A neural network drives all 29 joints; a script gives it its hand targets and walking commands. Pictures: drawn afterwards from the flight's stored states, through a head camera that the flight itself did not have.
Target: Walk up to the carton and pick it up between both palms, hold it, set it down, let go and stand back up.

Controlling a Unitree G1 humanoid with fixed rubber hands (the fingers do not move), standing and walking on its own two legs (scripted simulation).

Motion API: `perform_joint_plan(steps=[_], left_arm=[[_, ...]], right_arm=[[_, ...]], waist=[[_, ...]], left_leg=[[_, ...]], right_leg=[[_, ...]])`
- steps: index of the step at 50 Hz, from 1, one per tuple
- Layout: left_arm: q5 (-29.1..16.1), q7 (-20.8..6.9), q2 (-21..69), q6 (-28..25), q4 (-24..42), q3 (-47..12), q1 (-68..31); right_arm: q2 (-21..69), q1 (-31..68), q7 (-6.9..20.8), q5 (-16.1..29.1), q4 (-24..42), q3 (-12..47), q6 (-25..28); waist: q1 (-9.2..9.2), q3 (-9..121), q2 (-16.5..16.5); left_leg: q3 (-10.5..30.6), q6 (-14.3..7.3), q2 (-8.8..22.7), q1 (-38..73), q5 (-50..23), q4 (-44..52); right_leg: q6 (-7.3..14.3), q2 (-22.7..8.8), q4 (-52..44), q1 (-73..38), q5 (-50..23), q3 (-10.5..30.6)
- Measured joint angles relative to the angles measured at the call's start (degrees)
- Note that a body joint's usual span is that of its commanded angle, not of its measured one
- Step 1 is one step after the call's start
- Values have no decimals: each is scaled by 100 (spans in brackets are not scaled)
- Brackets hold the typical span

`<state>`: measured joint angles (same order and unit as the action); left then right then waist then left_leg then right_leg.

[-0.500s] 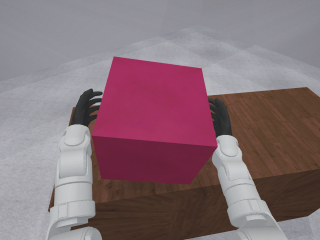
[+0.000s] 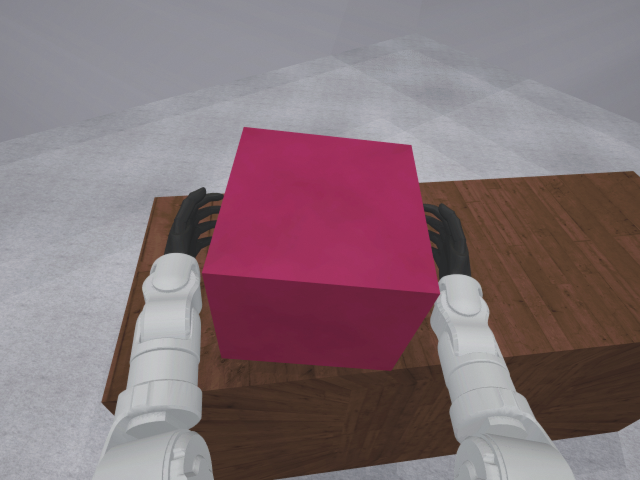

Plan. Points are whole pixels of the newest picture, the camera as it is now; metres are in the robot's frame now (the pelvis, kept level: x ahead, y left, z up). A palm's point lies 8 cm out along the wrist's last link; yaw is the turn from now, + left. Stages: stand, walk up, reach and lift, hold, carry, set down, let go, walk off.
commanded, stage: set down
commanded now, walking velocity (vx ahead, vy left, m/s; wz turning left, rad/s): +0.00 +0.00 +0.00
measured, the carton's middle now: (318, 249) +0.44 +0.01 +0.05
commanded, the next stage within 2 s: none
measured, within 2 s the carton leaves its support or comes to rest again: rests again in 1.88 s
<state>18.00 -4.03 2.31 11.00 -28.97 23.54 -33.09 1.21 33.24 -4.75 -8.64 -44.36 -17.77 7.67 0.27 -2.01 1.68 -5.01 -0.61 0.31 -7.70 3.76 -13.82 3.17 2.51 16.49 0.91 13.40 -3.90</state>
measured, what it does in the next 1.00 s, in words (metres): stands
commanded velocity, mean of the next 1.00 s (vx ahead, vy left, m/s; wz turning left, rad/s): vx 0.00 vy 0.00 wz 0.00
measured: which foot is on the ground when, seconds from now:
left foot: down 0.00-1.00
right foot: down 0.00-1.00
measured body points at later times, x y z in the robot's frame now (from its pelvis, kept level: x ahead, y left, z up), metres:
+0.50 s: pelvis +0.01 +0.01 +0.00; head +0.03 +0.01 +0.45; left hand +0.40 +0.18 +0.07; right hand +0.40 -0.17 +0.06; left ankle +0.04 +0.12 -0.75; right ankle -0.04 -0.06 -0.75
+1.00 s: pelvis +0.01 +0.00 +0.00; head +0.06 +0.00 +0.45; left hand +0.40 +0.17 +0.04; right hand +0.40 -0.17 +0.04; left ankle +0.04 +0.12 -0.75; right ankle -0.04 -0.06 -0.75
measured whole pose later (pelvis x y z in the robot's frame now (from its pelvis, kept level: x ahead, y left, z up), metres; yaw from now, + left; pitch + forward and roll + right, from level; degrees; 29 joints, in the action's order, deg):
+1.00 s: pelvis +0.01 +0.00 +0.00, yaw -2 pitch +8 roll +1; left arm 19.0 -0.2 2.9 -4.2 -44.5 27.4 -33.7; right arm 2.1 36.8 0.5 -19.2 -53.3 -29.9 13.8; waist 2.0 2.4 1.4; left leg -7.4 -0.5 1.6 -19.2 4.1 -15.6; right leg 3.5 3.3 18.2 13.2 12.8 -1.8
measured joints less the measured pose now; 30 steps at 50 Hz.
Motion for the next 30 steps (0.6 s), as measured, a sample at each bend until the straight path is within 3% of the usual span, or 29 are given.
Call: perform_joint_plan(steps=[6, 12, 23, 30], left_arm=[[123, -66, 32, -188, -289, 299, -155], [112, 35, 45, -322, -374, 217, 45], [-48, 376, 142, -697, -773, 55, 117], [73, 314, 139, -989, -1234, 420, -212]], right_arm=[[32, 221, 34, -221, -235, -194, 37], [68, 194, 167, -270, -480, -378, 197], [-60, 189, 435, -465, -761, -698, 420], [-68, 437, 445, -737, -790, -870, 343]], waist=[[10, -83, 137], [42, -102, 256], [95, 174, -40], [118, 280, -42]], left_leg=[[-21, -1, -11, 88, -21, 95], [-80, 25, 7, 11, 40, 33], [-178, -14, 38, -442, 116, -134], [-215, -26, 57, -530, 76, -76]], right_leg=[[-29, -10, -61, -65, -13, 22], [9, 0, -79, -6, -17, 80], [-4, 6, 10, 445, -23, 171], [-23, 22, 73, 603, -14, 206]])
